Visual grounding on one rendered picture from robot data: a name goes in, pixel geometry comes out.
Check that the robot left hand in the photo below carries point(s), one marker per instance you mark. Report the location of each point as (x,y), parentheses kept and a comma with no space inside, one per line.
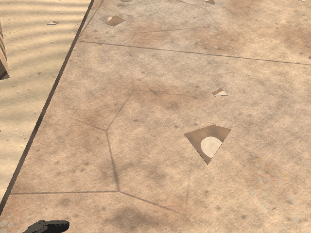
(52,226)

